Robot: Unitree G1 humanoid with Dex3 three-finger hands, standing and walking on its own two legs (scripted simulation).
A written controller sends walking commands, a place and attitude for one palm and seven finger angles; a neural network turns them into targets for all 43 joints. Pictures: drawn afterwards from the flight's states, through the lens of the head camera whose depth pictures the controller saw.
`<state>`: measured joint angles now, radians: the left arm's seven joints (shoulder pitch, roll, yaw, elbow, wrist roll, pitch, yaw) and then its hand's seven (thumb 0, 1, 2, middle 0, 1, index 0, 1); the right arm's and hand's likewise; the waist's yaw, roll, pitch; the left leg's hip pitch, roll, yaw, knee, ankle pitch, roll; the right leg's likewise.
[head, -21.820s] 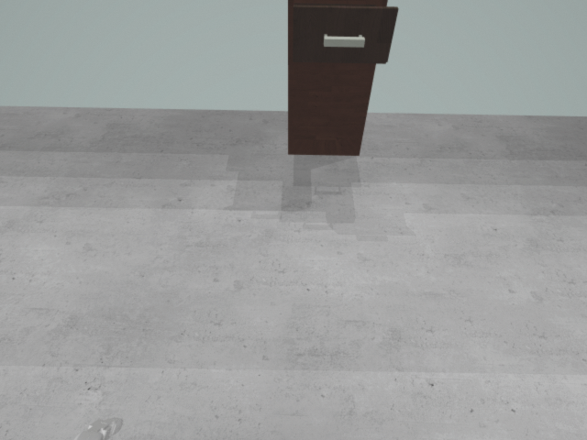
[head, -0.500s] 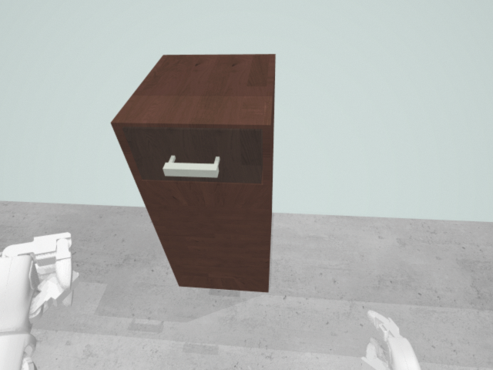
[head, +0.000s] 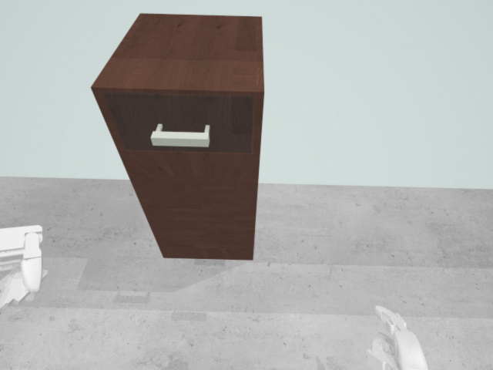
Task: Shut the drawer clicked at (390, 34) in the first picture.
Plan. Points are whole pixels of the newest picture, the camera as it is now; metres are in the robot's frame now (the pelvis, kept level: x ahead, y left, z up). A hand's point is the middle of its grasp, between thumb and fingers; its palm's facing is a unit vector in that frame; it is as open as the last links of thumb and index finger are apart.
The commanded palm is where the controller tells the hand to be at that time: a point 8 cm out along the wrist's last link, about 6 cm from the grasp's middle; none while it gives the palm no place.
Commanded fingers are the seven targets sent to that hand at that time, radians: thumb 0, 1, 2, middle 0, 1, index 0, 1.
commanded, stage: step back with the hand held close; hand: left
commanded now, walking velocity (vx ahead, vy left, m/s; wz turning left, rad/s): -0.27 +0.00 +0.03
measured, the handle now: (182, 133) +0.64 +0.20 -0.02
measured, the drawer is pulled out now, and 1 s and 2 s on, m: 0.00 0.00 0.00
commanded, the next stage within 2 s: stop stepping back and stand still in 0.70 s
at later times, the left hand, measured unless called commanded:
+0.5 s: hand out of the picture +0.14 +0.27 +0.17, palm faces +0.38 -0.77 -0.52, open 3.2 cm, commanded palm +0.07 +0.30 +0.18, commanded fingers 0.00 0.90 0.90 -1.40 -1.60 -1.40 -1.60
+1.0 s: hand out of the picture +0.00 +0.24 +0.16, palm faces +0.41 -0.78 -0.48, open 3.2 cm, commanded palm -0.04 +0.25 +0.18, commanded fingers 0.00 0.90 0.90 -1.40 -1.60 -1.40 -1.60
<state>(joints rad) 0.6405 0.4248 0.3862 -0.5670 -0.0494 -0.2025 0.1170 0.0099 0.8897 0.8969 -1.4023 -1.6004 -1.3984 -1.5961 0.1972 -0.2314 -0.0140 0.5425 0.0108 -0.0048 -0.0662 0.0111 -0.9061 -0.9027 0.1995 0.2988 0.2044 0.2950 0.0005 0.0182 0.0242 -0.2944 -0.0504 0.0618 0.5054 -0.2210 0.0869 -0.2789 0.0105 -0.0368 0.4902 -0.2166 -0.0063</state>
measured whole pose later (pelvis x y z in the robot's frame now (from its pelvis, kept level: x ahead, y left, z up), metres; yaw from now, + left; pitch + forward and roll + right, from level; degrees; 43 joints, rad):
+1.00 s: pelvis -0.18 -0.03 -0.01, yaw -2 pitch +3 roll +1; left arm 0.69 0.38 0.46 -0.51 -0.08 -0.20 0.13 0.00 0.89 0.90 -1.40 -1.60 -1.40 -1.60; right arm 0.24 -0.24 0.00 0.60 0.04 -0.03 -0.06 0.01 -0.90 -0.90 0.20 0.30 0.21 0.30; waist 0.00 -0.02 -0.08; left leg -0.34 -0.03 0.10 0.57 -0.24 0.05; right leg -0.12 0.02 -0.01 0.52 -0.44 -0.03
